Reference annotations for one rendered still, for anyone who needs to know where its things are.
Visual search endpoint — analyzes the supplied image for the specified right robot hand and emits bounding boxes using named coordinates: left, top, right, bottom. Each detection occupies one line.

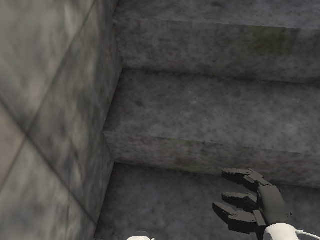
left=212, top=168, right=292, bottom=240

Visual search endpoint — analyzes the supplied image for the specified robot right forearm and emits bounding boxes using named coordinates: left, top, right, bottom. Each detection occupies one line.
left=263, top=223, right=301, bottom=240

